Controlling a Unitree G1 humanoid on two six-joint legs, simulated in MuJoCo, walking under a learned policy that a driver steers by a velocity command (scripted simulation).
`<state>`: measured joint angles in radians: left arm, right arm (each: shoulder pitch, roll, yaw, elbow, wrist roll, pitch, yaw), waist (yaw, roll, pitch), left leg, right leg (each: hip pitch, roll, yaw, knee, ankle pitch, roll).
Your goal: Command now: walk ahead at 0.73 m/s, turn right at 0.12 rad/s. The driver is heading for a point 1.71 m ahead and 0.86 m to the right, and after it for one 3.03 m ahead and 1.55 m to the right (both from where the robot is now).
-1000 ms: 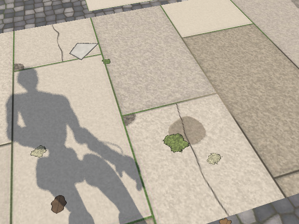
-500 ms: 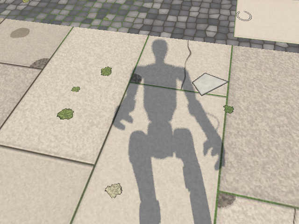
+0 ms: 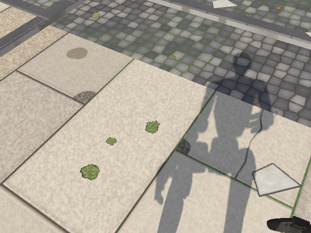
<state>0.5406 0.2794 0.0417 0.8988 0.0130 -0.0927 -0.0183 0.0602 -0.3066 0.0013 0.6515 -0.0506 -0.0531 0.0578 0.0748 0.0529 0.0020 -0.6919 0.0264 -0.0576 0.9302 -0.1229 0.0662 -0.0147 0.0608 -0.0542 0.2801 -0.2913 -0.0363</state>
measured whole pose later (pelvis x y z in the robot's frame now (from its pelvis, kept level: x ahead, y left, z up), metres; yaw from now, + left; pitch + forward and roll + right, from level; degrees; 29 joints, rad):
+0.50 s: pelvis +0.27 -0.02 +0.00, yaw -22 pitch +1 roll +3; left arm 0.14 0.34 0.08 0.63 -0.02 0.05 -0.01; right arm 0.12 -0.31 -0.08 0.77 0.01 -0.04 -0.02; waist -0.03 -0.01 0.07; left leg -0.21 0.06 0.25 0.44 -0.23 0.00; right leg -0.59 -0.10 -0.03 0.79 -0.16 0.02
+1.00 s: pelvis +0.36 -0.05 -0.01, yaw -46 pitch +2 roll +1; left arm 0.13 0.33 0.09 0.52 -0.01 0.06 0.03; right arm 0.10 -0.29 -0.07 0.78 -0.01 -0.01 0.01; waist 0.00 -0.03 0.02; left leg -0.36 -0.04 -0.08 0.55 -0.23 -0.01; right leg -0.41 0.14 0.24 0.61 -0.22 -0.02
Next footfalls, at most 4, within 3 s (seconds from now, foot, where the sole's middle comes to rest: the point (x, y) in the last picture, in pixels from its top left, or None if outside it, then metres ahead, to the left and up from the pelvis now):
0.14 left None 0.35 0.09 -0.78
0.56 right None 0.36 -0.19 -0.78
0.98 left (181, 232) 0.50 -0.02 -0.78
1.32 right None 0.28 -0.15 -0.78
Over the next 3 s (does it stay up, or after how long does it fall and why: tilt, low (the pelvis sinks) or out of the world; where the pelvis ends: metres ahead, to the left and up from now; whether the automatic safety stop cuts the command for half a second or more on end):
stays up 0.51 -0.15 0.00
